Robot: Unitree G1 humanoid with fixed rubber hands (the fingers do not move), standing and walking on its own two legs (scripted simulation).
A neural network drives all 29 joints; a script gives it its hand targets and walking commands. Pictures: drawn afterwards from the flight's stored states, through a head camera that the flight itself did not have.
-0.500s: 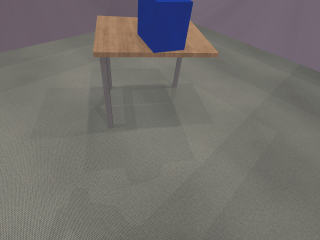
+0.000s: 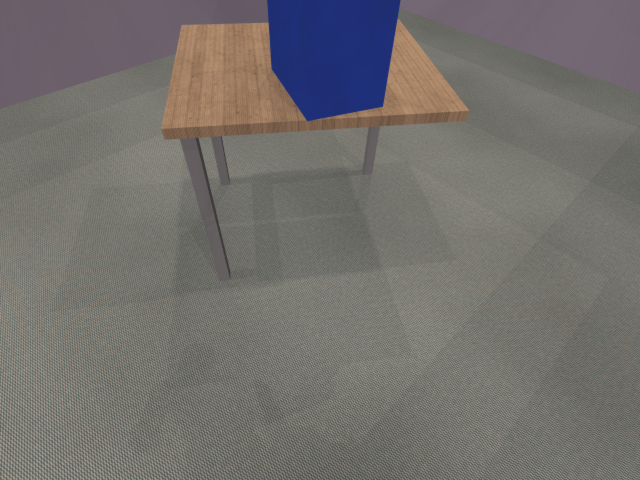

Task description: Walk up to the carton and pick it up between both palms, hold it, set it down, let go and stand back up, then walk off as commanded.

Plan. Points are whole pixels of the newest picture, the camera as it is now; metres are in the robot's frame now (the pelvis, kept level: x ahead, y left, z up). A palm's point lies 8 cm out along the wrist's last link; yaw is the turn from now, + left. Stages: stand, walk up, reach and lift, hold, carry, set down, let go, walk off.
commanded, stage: walk up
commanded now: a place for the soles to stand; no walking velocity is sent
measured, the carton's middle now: (326, 35) +1.12 -0.03 +0.07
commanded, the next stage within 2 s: none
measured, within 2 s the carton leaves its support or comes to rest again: neither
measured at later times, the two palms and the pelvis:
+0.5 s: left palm (104, 368) +0.32 +0.33 -0.12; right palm (525, 405) +0.24 -0.28 -0.07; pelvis +0.23 +0.04 +0.01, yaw +2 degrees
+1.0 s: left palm (143, 267) +0.50 +0.32 -0.10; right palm (473, 263) +0.50 -0.29 -0.10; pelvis +0.42 +0.01 +0.00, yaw +3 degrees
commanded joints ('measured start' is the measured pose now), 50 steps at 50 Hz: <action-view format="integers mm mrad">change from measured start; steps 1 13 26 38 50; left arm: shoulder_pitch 61 -33 -169 115 7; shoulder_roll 252 165 184 275 264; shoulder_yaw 112 80 80 123 109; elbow -66 -142 -175 -105 -143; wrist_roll -16 -13 -11 -17 -10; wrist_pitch -27 5 19 -8 26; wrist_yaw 32 10 1 29 9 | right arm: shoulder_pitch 21 275 122 31 68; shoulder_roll -230 -354 -329 -260 -219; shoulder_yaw -53 -139 -96 -52 -76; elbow -100 -12 -122 -149 -84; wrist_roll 3 -23 2 9 -5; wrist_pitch -35 -59 -59 -36 -57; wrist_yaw -5 -21 -46 -34 -26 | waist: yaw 18 -149 -88 46 -26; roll -135 247 175 -91 -110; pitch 57 -114 89 32 -43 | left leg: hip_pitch -307 313 212 -413 16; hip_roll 85 154 245 52 2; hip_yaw -83 -230 -225 -44 133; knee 36 -626 -668 189 -556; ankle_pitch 85 65 591 57 272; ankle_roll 34 61 224 41 5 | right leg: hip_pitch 214 -124 -314 301 176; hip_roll -257 -31 -61 -278 -160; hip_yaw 243 -71 -14 417 66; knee -348 448 203 -326 -72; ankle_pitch -46 -85 -113 -145 50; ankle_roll -213 -63 6 -240 -172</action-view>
